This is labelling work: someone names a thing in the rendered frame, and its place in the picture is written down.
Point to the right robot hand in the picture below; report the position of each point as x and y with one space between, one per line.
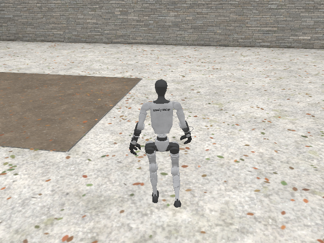
184 137

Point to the robot left upper arm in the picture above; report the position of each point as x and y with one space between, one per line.
142 116

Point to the robot right thigh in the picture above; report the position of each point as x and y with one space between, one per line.
174 153

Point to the left robot forearm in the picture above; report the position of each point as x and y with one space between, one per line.
136 135

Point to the left robot hand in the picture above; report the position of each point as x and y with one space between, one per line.
132 146

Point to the robot right upper arm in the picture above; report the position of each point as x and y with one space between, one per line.
180 114

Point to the left robot foot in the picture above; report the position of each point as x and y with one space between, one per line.
155 198

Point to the right robot forearm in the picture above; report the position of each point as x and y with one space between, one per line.
187 130

